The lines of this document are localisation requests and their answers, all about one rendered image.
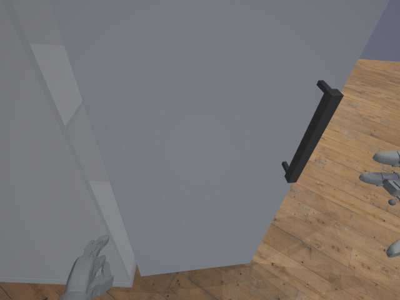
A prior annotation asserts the fridge door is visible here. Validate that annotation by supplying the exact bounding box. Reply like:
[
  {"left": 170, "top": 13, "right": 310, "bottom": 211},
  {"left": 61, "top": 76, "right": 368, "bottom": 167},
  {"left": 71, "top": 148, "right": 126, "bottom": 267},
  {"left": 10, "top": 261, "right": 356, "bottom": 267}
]
[{"left": 49, "top": 0, "right": 389, "bottom": 276}]

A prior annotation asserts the handle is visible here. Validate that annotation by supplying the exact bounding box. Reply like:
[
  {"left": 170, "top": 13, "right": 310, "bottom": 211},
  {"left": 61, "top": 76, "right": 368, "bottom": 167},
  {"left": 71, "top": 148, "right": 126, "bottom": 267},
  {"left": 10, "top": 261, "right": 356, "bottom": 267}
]
[{"left": 282, "top": 80, "right": 344, "bottom": 183}]

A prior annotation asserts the robot right hand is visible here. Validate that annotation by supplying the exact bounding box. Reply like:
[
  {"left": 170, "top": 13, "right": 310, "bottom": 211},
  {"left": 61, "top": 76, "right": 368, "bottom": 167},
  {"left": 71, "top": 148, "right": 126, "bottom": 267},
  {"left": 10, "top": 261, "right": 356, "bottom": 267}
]
[{"left": 359, "top": 151, "right": 400, "bottom": 258}]

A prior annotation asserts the robot left hand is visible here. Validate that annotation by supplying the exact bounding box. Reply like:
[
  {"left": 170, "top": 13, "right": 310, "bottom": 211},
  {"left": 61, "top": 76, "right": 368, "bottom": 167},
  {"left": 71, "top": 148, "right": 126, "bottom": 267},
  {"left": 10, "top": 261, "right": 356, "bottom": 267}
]
[{"left": 64, "top": 234, "right": 114, "bottom": 300}]

